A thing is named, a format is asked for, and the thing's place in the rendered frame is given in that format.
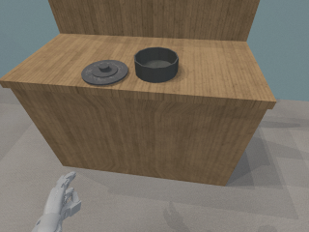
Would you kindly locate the left robot hand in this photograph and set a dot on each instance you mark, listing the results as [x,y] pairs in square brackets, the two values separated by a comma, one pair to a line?
[56,201]

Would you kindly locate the table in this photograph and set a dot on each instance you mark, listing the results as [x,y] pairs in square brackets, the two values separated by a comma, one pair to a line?
[192,128]

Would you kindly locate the knob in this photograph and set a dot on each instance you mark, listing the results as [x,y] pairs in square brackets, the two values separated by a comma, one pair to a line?
[103,67]

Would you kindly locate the left robot forearm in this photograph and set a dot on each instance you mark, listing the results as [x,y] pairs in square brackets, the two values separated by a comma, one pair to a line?
[50,222]

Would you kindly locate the pot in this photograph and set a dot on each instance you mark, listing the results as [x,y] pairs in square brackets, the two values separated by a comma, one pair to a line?
[156,64]

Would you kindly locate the lid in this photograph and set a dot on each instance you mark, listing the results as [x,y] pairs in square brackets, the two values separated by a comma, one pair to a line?
[94,76]

